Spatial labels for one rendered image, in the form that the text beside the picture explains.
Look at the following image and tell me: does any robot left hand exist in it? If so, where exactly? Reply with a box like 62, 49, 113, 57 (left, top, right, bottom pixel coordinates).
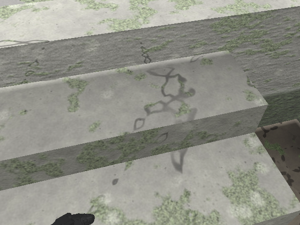
51, 213, 95, 225

